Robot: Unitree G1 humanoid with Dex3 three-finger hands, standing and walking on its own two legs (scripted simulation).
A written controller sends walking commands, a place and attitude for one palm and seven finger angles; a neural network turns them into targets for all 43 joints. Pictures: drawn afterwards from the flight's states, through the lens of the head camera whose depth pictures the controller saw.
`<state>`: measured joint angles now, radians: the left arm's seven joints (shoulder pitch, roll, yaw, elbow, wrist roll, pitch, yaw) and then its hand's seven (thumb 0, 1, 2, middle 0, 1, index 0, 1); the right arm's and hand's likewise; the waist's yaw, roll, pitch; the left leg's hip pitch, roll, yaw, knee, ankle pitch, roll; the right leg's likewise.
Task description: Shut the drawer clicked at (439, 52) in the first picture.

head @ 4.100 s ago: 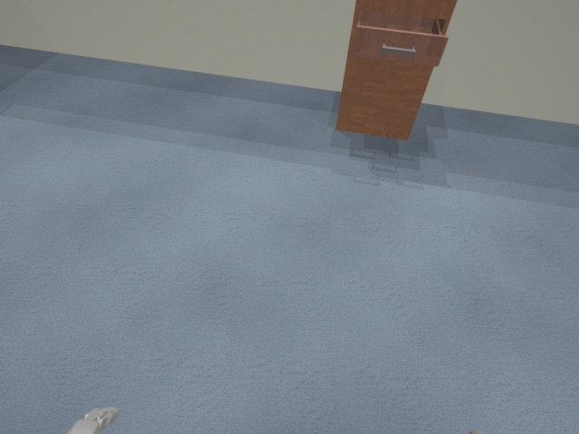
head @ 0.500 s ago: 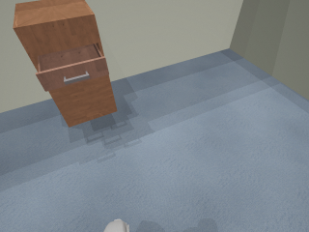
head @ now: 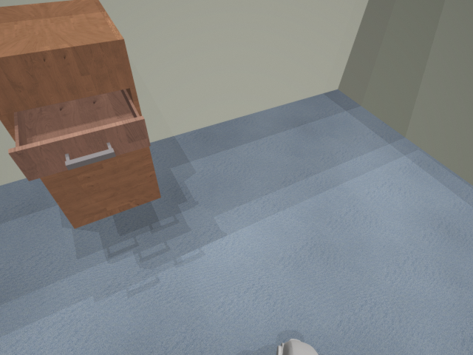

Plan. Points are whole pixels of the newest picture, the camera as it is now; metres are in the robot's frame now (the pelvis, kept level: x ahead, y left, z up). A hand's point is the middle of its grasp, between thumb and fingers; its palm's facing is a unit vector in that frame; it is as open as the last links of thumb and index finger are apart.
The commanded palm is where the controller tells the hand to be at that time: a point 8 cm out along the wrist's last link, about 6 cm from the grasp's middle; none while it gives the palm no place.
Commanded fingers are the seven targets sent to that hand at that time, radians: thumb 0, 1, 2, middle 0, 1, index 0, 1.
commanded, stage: walk to a spot facing it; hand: left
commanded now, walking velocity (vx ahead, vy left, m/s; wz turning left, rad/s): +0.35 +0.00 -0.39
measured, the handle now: (90, 154) +0.68 +0.52 -0.17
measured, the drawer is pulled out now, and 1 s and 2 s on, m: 0.20 0.20 0.20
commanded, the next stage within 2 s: turn to face it in 0.22 s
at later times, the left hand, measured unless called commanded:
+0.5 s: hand (196, 288) +0.29 +0.11 -0.17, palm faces -0.06 -0.97 -0.22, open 7.1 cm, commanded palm none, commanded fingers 0.00 0.90 0.90 -0.20 -0.30 -0.20 -0.30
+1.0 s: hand (161, 283) +0.29 +0.19 -0.17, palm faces +0.25 -0.94 -0.25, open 7.4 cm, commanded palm none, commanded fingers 0.00 0.90 0.90 -0.20 -0.30 -0.20 -0.30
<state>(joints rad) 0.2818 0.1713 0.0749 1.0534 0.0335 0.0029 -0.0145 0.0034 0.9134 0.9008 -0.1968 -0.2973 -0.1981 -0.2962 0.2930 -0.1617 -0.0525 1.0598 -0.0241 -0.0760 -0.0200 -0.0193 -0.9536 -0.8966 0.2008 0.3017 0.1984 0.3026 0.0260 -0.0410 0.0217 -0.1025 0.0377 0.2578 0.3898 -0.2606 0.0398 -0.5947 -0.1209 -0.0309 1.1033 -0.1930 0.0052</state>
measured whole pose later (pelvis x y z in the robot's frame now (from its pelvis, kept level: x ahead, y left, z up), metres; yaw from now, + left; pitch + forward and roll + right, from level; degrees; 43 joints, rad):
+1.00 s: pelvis +0.25 -0.04 +0.00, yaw +12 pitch +1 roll -1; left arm 0.15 0.24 0.08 0.95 0.02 0.06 0.02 0.00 0.91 0.90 -0.20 -0.30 -0.20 -0.30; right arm 0.20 -0.18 -0.05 0.94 -0.03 0.02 0.00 0.00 -0.90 -0.90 0.20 0.30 0.20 0.30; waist -0.01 -0.01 0.07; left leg -0.31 -0.02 0.02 0.47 -0.18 0.06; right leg -0.47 -0.09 0.00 1.03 -0.39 0.11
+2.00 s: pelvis +0.24 -0.03 +0.00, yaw +35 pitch -2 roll -1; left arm 0.26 0.22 0.05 1.05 0.03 0.03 -0.01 0.00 0.91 0.90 -0.20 -0.30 -0.20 -0.30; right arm 0.35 -0.16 -0.02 1.06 -0.01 -0.03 -0.02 0.00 -0.92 -0.90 0.20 0.30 0.20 0.30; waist 0.02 -0.04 0.03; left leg 0.03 -0.06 0.06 0.29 -0.29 0.09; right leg -0.57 -0.10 -0.05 1.09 -0.23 0.06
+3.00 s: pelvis +0.48 +0.12 +0.00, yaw +33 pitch -1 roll +0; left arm 0.26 0.16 0.03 1.10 0.01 0.04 0.03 0.00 0.91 0.90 -0.20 -0.30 -0.20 -0.30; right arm 0.09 -0.13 -0.02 1.03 -0.01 0.00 -0.05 -0.02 -0.94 -0.90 0.20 0.30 0.20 0.30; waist 0.03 -0.04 0.11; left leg -0.22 0.04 0.13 0.45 -0.20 0.02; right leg -0.35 -0.05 -0.03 0.86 -0.48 0.04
